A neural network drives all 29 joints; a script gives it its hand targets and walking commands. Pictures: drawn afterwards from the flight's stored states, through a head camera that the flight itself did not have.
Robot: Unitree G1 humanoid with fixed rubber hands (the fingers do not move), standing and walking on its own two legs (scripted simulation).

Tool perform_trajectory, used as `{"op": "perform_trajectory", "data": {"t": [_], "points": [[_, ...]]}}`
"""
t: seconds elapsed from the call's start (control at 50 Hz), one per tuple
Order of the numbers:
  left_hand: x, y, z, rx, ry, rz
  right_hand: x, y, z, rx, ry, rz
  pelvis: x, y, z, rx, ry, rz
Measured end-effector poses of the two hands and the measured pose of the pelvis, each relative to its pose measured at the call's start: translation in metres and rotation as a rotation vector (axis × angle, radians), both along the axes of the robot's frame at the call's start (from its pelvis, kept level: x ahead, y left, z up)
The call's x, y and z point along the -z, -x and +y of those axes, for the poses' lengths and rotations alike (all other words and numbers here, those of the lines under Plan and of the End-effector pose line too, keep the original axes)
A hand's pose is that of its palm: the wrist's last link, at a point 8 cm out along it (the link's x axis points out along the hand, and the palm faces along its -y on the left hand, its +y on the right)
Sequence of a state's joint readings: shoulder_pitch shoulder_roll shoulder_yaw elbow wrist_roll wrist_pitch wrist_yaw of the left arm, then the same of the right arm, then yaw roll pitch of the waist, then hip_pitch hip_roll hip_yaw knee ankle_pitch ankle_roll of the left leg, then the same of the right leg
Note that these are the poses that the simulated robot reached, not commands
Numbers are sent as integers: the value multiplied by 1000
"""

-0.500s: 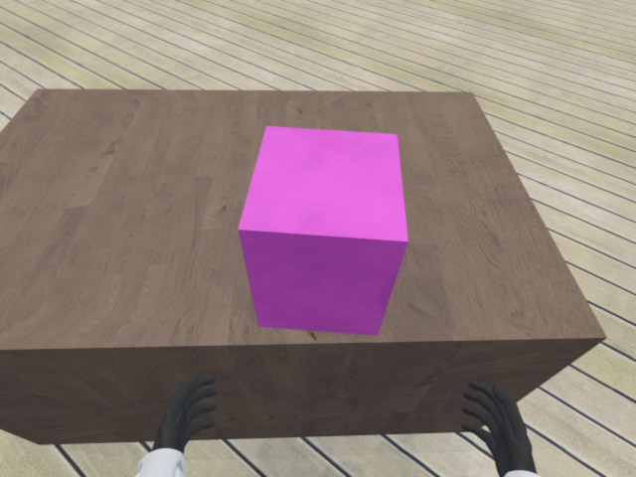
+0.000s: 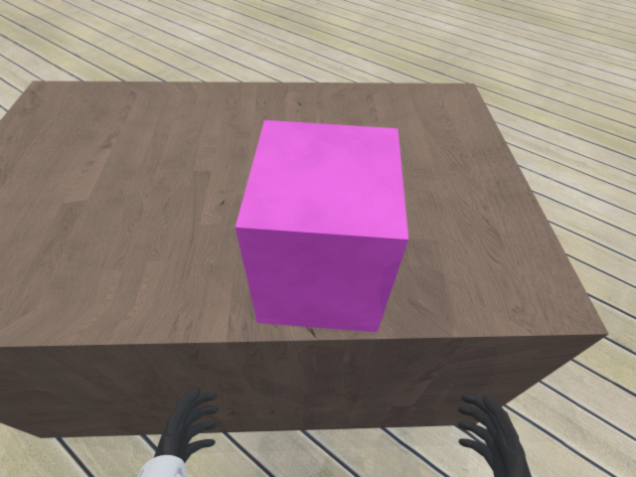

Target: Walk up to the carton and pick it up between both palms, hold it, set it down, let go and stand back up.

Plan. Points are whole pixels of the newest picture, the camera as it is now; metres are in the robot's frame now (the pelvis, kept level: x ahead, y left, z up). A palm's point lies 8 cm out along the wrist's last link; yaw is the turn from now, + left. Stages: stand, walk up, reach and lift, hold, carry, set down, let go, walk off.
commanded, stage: let go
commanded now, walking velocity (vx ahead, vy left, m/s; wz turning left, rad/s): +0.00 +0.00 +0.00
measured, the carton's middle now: (323, 231) +0.47 -0.01 +0.00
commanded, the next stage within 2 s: stand in 0.20 s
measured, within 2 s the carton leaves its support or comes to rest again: neither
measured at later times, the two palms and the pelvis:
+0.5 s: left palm (157, 456) +0.18 +0.21 -0.09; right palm out of the picture +0.10 -0.26 -0.11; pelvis +0.01 +0.00 +0.00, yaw +0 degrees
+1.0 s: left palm out of the picture +0.14 +0.22 -0.10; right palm out of the picture +0.08 -0.26 -0.11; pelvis +0.00 +0.00 +0.00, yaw +0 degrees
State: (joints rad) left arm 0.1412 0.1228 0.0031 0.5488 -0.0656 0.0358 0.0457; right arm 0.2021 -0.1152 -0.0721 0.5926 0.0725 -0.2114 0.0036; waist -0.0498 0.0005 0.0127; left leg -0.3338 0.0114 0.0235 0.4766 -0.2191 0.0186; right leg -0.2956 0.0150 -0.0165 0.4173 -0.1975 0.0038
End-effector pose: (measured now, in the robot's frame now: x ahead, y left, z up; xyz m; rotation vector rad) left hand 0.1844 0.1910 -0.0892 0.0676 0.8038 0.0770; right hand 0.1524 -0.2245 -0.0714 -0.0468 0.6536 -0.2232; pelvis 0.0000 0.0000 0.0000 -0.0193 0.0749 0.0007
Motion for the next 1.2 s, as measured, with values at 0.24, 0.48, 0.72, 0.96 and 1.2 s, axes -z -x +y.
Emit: {"op": "perform_trajectory", "data": {"t": [0.24, 0.48, 0.72, 0.96, 1.2], "points": [[5, 4, 0, -1, -1, 41, 9, 1, 2, -28, -2, 51, 0, 0, 0, 0, 0, 0], [0, 2, 18, 16, -26, -15, 34, 52, -29, -23, 90, 330, 4, -5, 2, 0, 2, -15], [2, 17, 28, 1, -44, -13, 36, 74, -38, -1, 102, 357, 4, -5, 2, 0, 2, -17], [10, 39, 32, -14, -45, 30, 34, 74, -38, 1, 103, 336, 4, -2, 2, -1, 2, -20], [13, 46, 32, -17, -46, 43, 36, 80, -38, 5, 100, 351, 4, 0, 2, -1, 2, -23]]}}
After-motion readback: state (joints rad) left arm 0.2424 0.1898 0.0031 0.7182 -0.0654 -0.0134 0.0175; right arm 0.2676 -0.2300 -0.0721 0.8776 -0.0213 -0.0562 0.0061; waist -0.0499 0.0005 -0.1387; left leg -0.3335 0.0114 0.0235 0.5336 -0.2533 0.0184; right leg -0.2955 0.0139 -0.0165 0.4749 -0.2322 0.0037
